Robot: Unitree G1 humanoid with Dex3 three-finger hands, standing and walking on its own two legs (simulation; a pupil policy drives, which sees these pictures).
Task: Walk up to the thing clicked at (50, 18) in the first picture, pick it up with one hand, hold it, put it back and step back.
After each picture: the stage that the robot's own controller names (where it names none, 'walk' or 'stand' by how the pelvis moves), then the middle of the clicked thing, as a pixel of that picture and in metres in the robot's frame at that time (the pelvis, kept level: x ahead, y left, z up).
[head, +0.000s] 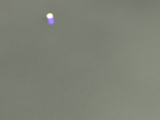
stand; (50, 18) +1.99 +0.44 -0.72
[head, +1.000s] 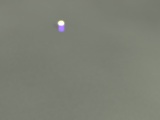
walk; (61, 26) +1.88 +0.21 -0.69
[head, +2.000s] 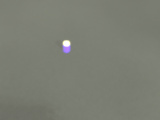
walk; (66, 46) +1.29 +0.09 -0.71
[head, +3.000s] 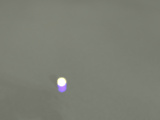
walk; (61, 84) +0.83 +0.14 -0.71
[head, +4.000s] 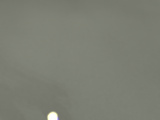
walk; (53, 119) +0.52 +0.21 -0.71
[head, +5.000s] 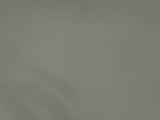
stand; out of the picture +0.39 +0.18 -0.71
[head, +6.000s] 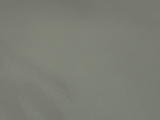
stand; out of the picture +0.36 +0.17 -0.72
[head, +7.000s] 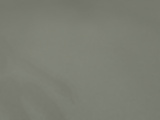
stand; out of the picture +0.37 +0.18 -0.73
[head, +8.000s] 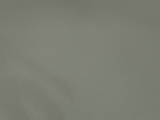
stand; out of the picture +0.36 +0.17 -0.73
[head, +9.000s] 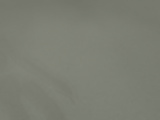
stand; out of the picture +0.36 +0.17 -0.73
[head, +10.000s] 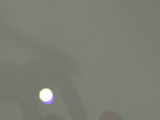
go down; (46, 96) +0.40 +0.18 -0.52
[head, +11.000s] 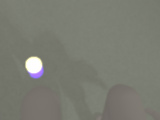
go down; (34, 68) +0.45 +0.21 -0.31
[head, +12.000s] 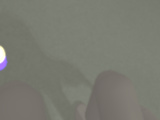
close in; out of the picture +0.43 +0.24 -0.25
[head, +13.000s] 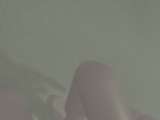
close; out of the picture +0.43 +0.27 -0.22
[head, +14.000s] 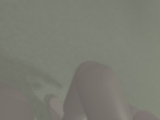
close; out of the picture +0.42 +0.27 -0.23
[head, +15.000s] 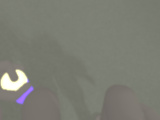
lift; (19, 87) +0.32 +0.22 -0.10
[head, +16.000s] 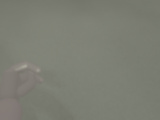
close; out of the picture +0.22 +0.07 -0.68
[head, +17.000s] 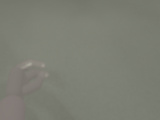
hold; out of the picture +0.20 +0.09 -0.71
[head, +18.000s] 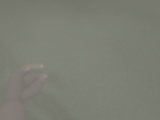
hold; out of the picture +0.19 +0.09 -0.71
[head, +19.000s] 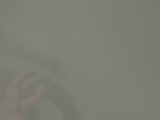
stand; out of the picture +0.20 +0.09 -0.66
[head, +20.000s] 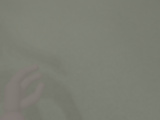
stand; out of the picture +0.19 +0.09 -0.64
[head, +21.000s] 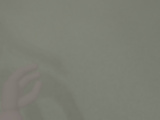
stand; out of the picture +0.19 +0.09 -0.64
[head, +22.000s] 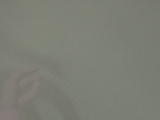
stand; out of the picture +0.19 +0.09 -0.67
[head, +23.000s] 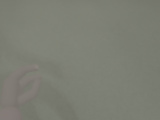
stand; out of the picture +0.19 +0.09 -0.67
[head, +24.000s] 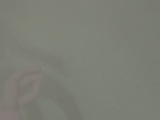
stand; out of the picture +0.20 +0.09 -0.65
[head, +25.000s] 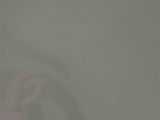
stand; out of the picture +0.21 +0.09 -0.65
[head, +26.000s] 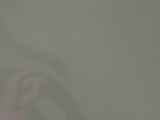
stand; out of the picture +0.22 +0.09 -0.65
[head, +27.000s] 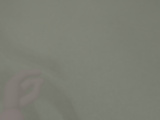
stand; out of the picture +0.22 +0.09 -0.66
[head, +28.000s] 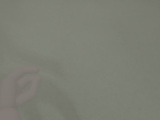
stand; out of the picture +0.23 +0.08 -0.66
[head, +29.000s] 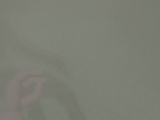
stand; out of the picture +0.24 +0.09 -0.64
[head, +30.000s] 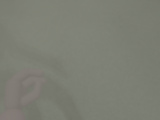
stand; out of the picture +0.24 +0.09 -0.65
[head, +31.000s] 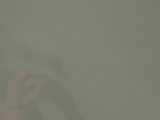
stand; out of the picture +0.25 +0.09 -0.65
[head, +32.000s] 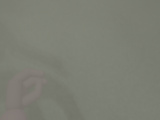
stand; out of the picture +0.26 +0.09 -0.64
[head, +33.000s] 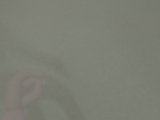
stand; out of the picture +0.26 +0.09 -0.64
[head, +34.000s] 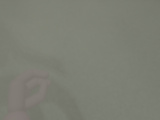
close; out of the picture +0.27 +0.08 -0.64
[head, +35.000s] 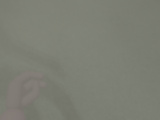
stand; out of the picture +0.26 +0.09 -0.66
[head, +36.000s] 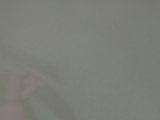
stand; out of the picture +0.26 +0.08 -0.68
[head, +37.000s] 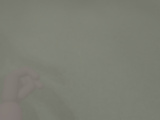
hold; out of the picture +0.26 +0.08 -0.70
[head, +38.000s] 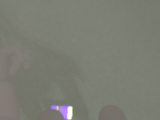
crouch; (61, 112) +0.29 +0.10 -0.51
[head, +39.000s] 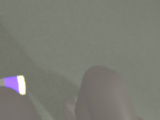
lower; (5, 87) +0.33 +0.14 -0.26
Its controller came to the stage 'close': yes
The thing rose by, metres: 0.23
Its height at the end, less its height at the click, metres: -0.02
